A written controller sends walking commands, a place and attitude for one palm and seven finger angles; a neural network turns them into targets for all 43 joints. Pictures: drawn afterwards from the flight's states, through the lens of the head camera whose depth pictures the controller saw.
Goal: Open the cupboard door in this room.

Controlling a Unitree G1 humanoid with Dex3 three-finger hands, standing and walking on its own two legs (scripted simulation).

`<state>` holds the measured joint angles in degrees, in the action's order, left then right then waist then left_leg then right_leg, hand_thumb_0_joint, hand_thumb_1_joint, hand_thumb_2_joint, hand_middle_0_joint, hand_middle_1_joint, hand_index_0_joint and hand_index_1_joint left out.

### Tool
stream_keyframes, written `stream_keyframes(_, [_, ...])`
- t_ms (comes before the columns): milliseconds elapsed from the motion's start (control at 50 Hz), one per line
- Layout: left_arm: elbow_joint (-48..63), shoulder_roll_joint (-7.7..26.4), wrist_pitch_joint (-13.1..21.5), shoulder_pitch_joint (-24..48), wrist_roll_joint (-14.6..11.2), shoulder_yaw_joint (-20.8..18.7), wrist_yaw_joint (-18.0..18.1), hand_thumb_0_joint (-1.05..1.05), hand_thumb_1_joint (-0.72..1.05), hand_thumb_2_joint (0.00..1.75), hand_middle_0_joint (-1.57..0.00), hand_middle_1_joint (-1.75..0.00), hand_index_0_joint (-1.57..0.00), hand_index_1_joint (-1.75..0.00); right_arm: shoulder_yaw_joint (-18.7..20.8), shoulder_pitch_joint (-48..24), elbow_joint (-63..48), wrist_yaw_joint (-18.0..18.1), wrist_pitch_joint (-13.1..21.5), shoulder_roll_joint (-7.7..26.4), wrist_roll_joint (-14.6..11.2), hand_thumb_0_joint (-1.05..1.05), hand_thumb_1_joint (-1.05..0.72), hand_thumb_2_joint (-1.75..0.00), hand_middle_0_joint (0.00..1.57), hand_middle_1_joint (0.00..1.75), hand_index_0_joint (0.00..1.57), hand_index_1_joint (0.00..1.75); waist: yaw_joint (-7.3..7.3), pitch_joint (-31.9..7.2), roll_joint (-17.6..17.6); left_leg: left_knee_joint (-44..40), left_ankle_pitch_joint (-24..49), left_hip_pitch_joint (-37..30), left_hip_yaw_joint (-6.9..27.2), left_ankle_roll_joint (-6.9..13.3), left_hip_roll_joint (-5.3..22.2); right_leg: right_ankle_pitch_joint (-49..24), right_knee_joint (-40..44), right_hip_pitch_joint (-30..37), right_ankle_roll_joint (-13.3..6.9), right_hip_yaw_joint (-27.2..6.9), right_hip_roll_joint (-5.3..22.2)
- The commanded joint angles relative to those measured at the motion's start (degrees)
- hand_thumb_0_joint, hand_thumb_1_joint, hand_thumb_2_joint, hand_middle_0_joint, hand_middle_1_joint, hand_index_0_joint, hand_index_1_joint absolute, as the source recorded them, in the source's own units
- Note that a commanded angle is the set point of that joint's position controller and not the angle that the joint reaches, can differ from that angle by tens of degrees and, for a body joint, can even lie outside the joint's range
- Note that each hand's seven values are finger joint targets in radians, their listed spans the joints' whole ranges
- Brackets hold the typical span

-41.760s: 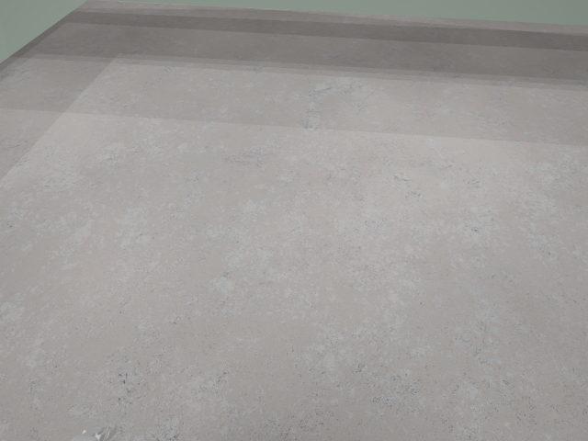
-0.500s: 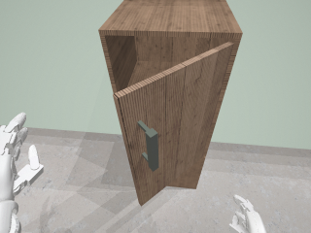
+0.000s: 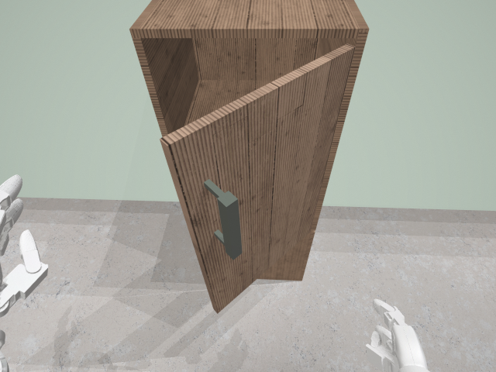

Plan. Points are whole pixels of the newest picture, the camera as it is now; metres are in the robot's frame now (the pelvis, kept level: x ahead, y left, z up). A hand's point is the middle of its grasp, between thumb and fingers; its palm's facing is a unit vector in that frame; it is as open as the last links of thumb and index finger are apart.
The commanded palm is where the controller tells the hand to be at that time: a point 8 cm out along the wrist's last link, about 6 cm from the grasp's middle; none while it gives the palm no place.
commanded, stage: step back with the hand held close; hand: left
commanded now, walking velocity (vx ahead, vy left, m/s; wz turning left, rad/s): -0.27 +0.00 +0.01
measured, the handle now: (223, 221) +0.33 +0.07 +0.07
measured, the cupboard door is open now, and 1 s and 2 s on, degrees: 45 45 45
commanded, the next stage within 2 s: stop stepping back and stand still in 0.90 s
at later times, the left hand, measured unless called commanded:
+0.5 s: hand out of the picture +0.12 +0.28 +0.15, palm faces +0.45 -0.76 -0.46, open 7.5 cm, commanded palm +0.06 +0.32 +0.17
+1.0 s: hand out of the picture +0.06 +0.25 +0.15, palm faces +0.30 -0.81 -0.50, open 7.5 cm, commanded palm -0.01 +0.30 +0.17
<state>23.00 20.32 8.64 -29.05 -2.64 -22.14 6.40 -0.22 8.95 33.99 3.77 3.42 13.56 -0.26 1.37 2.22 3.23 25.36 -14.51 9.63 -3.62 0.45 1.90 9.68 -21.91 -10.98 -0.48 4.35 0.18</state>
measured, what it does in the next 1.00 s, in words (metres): walks backwards: right foot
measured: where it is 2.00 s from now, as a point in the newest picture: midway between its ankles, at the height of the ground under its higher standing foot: outside the picture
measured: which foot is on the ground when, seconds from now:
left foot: down 0.00-0.90, up 0.92-1.00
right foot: down 0.00-0.60, up 0.62-0.84, down 0.86-1.00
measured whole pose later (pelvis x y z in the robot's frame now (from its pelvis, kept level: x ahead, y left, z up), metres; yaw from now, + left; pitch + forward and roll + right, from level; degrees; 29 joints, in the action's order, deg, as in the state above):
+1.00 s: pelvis -0.16 +0.00 -0.01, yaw -2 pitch +3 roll -1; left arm 31.3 25.4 11.9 -32.4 -2.5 -23.2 6.7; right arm -0.7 6.5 35.7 3.6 5.4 11.0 -0.6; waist 1.0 2.2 -0.8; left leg 37.4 -15.0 27.7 -1.4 -0.1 0.5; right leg 18.8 -27.0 -10.8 -1.1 -0.1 -2.5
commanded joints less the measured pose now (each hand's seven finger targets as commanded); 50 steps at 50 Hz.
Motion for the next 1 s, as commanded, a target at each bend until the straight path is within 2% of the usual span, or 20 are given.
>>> stream_keyframes(0, [14.63, 12.15, 3.11, -1.2, 0.08, -7.45, 1.56, 0.0, 0.9, 0.9, -0.2, -0.3, -0.2, -0.3, 3.01, -4.34, -10.5, 0.86, 0.97, 6.18, -0.21, 0.0, -0.9, -0.9, 0.2, 0.3, 0.2, 0.3, -0.41, -11.32, -3.36, -1.03, 17.31, 0.77, 3.04, 0.86, 2.5, -20.7, -1.12, 4.65, 0.36, -5.94, 4.97])
stream_keyframes(180, [18.19, 13.18, 4.53, -3.84, 0.55, -9.99, 3.1, 0.0, 0.9, 0.9, -0.2, -0.3, -0.2, -0.3, 3.44, -3.68, -12.03, 1.35, 1.17, 6.24, -0.21, 0.0, -0.9, -0.9, 0.2, 0.3, 0.2, 0.3, -0.23, -9.52, 1.29, -3.95, 7.8, 12.4, 6.24, 2.15, 4.85, -11.53, -7.75, 5.2, 0.77, -5.64, 3.48])
stream_keyframes(260, [18.64, 11.94, 5.36, -2.69, 1.22, -9.53, 3.27, 0.0, 0.9, 0.9, -0.2, -0.3, -0.2, -0.3, 3.59, -2.87, -12.2, 1.21, 2.27, 6.75, -0.27, 0.0, -0.9, -0.9, 0.2, 0.3, 0.2, 0.3, -0.59, -7.41, 2.86, -6.27, -5.37, 21.56, 7.64, 3.65, 6.5, -6.51, -12.14, 7.49, 1.0, -6.01, 2.87])
stream_keyframes(340, [18.2, 11.81, 6.06, -0.1, 2.0, -9.69, 3.6, 0.0, 0.9, 0.9, -0.2, -0.3, -0.2, -0.3, 3.42, -1.87, -12.18, 1.27, 3.36, 6.88, -0.16, 0.0, -0.9, -0.9, 0.2, 0.3, 0.2, 0.3, -1.11, -4.24, 0.14, -5.56, -19.16, 28.55, 8.54, 4.43, 5.98, 1.23, -11.91, 6.36, 0.76, -7.88, 3.63])
stream_keyframes(400, [18.23, 12.3, 6.75, 1.45, 2.21, -9.86, 3.86, 0.0, 0.9, 0.9, -0.2, -0.3, -0.2, -0.3, 3.47, -0.76, -11.57, 1.19, 4.01, 6.76, 0.09, 0.0, -0.9, -0.9, 0.2, 0.3, 0.2, 0.3, -1.57, -3.7, -3.98, 0.74, -20.92, 25.45, 7.31, 3.62, 3.25, 10.86, -5.18, -0.89, -0.54, -11.96, 5.98])
stream_keyframes(480, [20.17, 12.91, 7.13, 2.53, 1.44, -9.24, 4.65, 0.0, 0.9, 0.9, -0.2, -0.3, -0.2, -0.3, 2.8, -0.12, -9.6, 1.09, 4.34, 5.83, 0.25, 0.0, -0.9, -0.9, 0.2, 0.3, 0.2, 0.3, -2.07, -5.39, -6.74, 11.67, -14.15, 10.28, 5.16, 1.26, -0.31, 19.63, 2.67, -16.58, -3.12, -13.48, 10.75])
stream_keyframes(520, [21.13, 13.7, 7.41, 2.26, 1.34, -10.03, 4.99, 0.0, 0.9, 0.9, -0.2, -0.3, -0.2, -0.3, 2.68, -0.73, -9.54, 1.51, 4.28, 6.31, 0.47, 0.0, -0.9, -0.9, 0.2, 0.3, 0.2, 0.3, -2.08, -4.97, -2.19, 5.98, -15.79, 11.06, 8.18, 1.73, 1.47, 19.65, -0.8, -16.56, -1.92, -10.24, 8.43])
stream_keyframes(540, [21.32, 13.63, 7.68, 1.62, 1.37, -10.52, 5.11, 0.0, 0.9, 0.9, -0.2, -0.3, -0.2, -0.3, 2.52, -0.83, -9.85, 1.77, 4.41, 6.43, 0.58, 0.0, -0.9, -0.9, 0.2, 0.3, 0.2, 0.3, -1.97, -4.44, 1.52, -0.12, -19.94, 16.0, 11.6, 2.83, 4.28, 19.28, -5.7, -12.91, -0.56, -8.19, 5.81])
stream_keyframes(580, [22.66, 13.24, 8.05, 1.69, 2.12, -12.16, 5.11, 0.0, 0.9, 0.9, -0.2, -0.3, -0.2, -0.3, 3.04, -1.6, -10.65, 1.99, 5.34, 7.17, 0.81, 0.0, -0.9, -0.9, 0.2, 0.3, 0.2, 0.3, -1.15, -6.03, 13.65, -17.3, -29.55, 31.41, 23.52, 7.02, 14.76, 10.58, -28.62, 3.41, 2.1, -2.98, -2.37])
stream_keyframes(620, [21.06, 14.45, 8.09, 1.01, 1.9, -12.65, 4.94, 0.0, 0.9, 0.9, -0.2, -0.3, -0.2, -0.3, 3.94, -1.35, -9.97, 1.67, 6.38, 5.7, 0.81, 0.0, -0.9, -0.9, 0.2, 0.3, 0.2, 0.3, -1.4, -7.46, 8.02, -16.19, -18.46, 24.89, 23.7, 8.64, 16.85, 15.82, -38.84, -1.7, 1.64, -6.02, -3.16])
stream_keyframes(640, [19.39, 13.03, 8.04, -0.18, 1.66, -11.8, 4.91, 0.0, 0.9, 0.9, -0.2, -0.3, -0.2, -0.3, 3.86, -1.62, -9.34, 1.26, 6.91, 5.35, 0.99, 0.0, -0.9, -0.9, 0.2, 0.3, 0.2, 0.3, -1.36, -6.17, 5.62, -13.7, -13.31, 21.96, 22.06, 9.15, 16.21, 17.35, -37.05, -4.69, 1.32, -6.64, -2.49])
stream_keyframes(720, [19.42, 10.52, 6.99, -2.42, 0.43, -7.95, 4.49, 0.0, 0.9, 0.9, -0.2, -0.3, -0.2, -0.3, 3.32, -1.74, -6.55, 0.09, 7.93, 5.14, 1.38, 0.0, -0.9, -0.9, 0.2, 0.3, 0.2, 0.3, -1.42, -7.22, 10.07, -12.71, 1.45, 7.95, 16.52, 6.96, 13.35, 18.83, -20.16, -6.49, 0.71, -3.58, -1.95])
stream_keyframes(780, [20.76, 11.27, 6.34, -0.23, -0.3, -6.7, 3.46, 0.0, 0.9, 0.9, -0.2, -0.3, -0.2, -0.3, 2.95, -2.7, -5.46, -0.51, 7.76, 5.97, 1.35, 0.0, -0.9, -0.9, 0.2, 0.3, 0.2, 0.3, -0.45, -10.33, 9.12, -10.69, 10.14, 2.8, 12.93, 4.08, 10.61, 10.82, -2.98, -1.11, -0.2, -2.24, -2.71])
stream_keyframes(800, [20.76, 12.64, 6.54, -0.02, -0.5, -7.61, 2.98, 0.0, 0.9, 0.9, -0.2, -0.3, -0.2, -0.3, 2.92, -3.16, -5.55, -0.53, 7.25, 6.06, 1.36, 0.0, -0.9, -0.9, 0.2, 0.3, 0.2, 0.3, -0.28, -10.42, 6.16, -7.61, 13.3, 0.96, 11.22, 2.86, 9.32, 4.86, 3.65, -1.21, -0.64, -3.44, -1.43])
stream_keyframes(820, [20.76, 14.68, 6.79, -0.92, -0.21, -9.02, 2.74, 0.0, 0.9, 0.9, -0.2, -0.3, -0.2, -0.3, 2.89, -2.9, -5.53, -0.52, 6.4, 5.53, 1.36, 0.0, -0.9, -0.9, 0.2, 0.3, 0.2, 0.3, -0.74, -11.38, 2.37, -3.1, 15.22, -0.11, 7.8, 1.31, 6.64, -4.84, 5.22, -1.33, -1.82, -6.73, 2.08])
stream_keyframes(860, [19.26, 17.25, 7.72, 0.49, -0.86, -11.17, 2.81, 0.0, 0.9, 0.9, -0.2, -0.3, -0.2, -0.3, 2.32, -3.98, -5.99, -0.06, 5.61, 4.12, 0.92, 0.0, -0.9, -0.9, 0.2, 0.3, 0.2, 0.3, -0.88, -12.96, -6.22, 5.89, 8.65, -2.13, 1.32, -0.98, 2.31, -18.78, 4.67, -5.92, -3.02, -11.72, 10.32])
stream_keyframes(880, [18.62, 15.38, 7.19, 0.84, -1.07, -9.47, 2.67, 0.0, 0.9, 0.9, -0.2, -0.3, -0.2, -0.3, 2.84, -4.52, -6.4, 0.35, 5.63, 4.06, -0.24, 0.0, -0.9, -0.9, 0.2, 0.3, 0.2, 0.3, -0.52, -13.98, -11.96, 11.8, 2.68, 1.19, 0.85, -1.07, -0.96, -29.93, 2.97, -3.41, -2.25, -11.17, 11.5])
stream_keyframes(900, [18.65, 16.86, 6.77, -0.19, -0.63, -10.93, 2.57, 0.0, 0.9, 0.9, -0.2, -0.3, -0.2, -0.3, 2.86, -5.43, -7.47, 0.5, 5.59, 4.5, -0.84, 0.0, -0.9, -0.9, 0.2, 0.3, 0.2, 0.3, -0.13, -13.37, -14.85, 17.22, -2.29, 6.37, 1.57, -0.65, -2.34, -39.55, 0.94, -1.64, -1.97, -11.64, 13.0])
stream_keyframes(940, [18.07, 17.25, 5.71, -4.1, -0.27, -12.17, 2.26, 0.0, 0.9, 0.9, -0.2, -0.3, -0.2, -0.3, 1.58, -6.39, -8.56, 0.81, 4.59, 2.87, -0.54, 0.0, -0.9, -0.9, 0.2, 0.3, 0.2, 0.3, -0.12, -12.56, -13.2, 17.61, -5.58, 15.42, 3.57, -0.88, -1.91, -49.71, -3.65, 5.68, -4.7, -11.29, 14.79])
stream_keyframes(980, [18.99, 16.45, 5.48, -3.1, 0.0, -11.33, 1.98, 0.0, 0.9, 0.9, -0.2, -0.3, -0.2, -0.3, 0.7, -6.29, -8.35, 1.63, 3.76, 3.32, -0.18, 0.0, -0.9, -0.9, 0.2, 0.3, 0.2, 0.3, -0.95, -9.55, -6.72, 7.61, 2.39, 13.48, 2.96, -1.02, -1.52, -49.17, -5.83, 5.55, -3.39, -9.95, 11.59])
